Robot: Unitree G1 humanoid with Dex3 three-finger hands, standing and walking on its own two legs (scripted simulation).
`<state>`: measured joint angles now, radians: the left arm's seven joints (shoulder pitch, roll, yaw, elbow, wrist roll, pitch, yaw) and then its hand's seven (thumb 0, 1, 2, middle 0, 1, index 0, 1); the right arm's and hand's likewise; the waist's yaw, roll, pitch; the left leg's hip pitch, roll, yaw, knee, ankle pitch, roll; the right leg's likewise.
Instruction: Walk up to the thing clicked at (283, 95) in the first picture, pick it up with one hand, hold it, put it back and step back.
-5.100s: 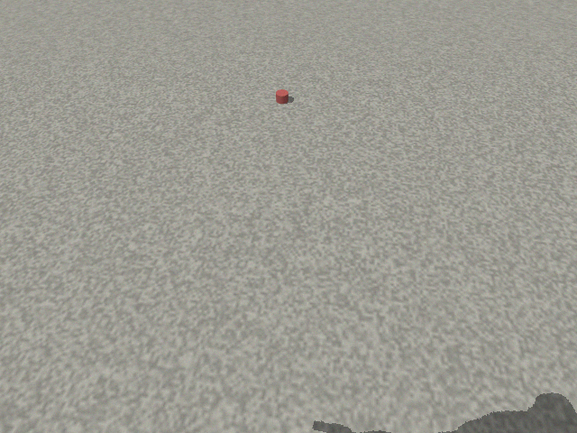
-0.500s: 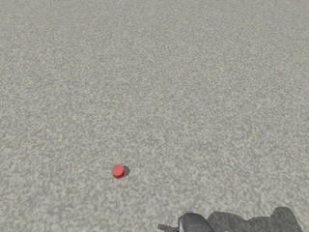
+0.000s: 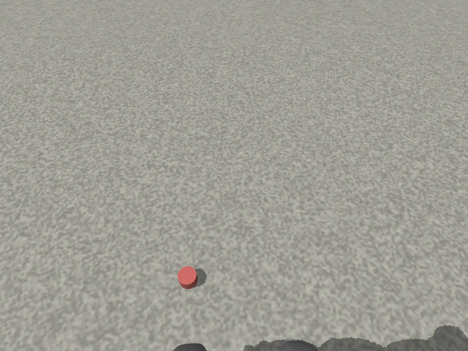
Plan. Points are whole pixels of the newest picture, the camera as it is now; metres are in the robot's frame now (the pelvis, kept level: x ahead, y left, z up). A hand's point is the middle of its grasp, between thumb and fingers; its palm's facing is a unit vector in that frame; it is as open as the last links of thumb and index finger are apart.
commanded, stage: walk up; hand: left
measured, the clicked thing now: (187, 277) +0.49 +0.22 -0.73
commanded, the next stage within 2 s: stand in 1.34 s
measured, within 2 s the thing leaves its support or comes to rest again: neither
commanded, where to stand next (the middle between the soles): +0.07 -0.01 m, yaw -1 degrees
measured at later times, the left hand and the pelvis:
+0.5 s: hand out of the picture +0.11 +0.25 -0.13, palm faces -0.02 -0.94 -0.34, open 7.4 cm; pelvis +0.03 -0.01 +0.03, yaw -1 degrees
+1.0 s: hand out of the picture +0.14 +0.24 -0.13, palm faces -0.06 -0.94 -0.33, open 7.4 cm; pelvis +0.04 -0.01 +0.03, yaw -2 degrees
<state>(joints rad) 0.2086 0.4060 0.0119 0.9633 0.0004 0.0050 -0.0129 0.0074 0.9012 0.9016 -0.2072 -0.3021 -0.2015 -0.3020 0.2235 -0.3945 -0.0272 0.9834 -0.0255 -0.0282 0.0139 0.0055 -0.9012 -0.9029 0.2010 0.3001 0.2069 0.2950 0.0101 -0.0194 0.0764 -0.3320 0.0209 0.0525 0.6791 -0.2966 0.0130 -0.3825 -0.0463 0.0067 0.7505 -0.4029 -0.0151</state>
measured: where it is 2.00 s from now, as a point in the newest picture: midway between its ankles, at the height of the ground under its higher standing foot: outside the picture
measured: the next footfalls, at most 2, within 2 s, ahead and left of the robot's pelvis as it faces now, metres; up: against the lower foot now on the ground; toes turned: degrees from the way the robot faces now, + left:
none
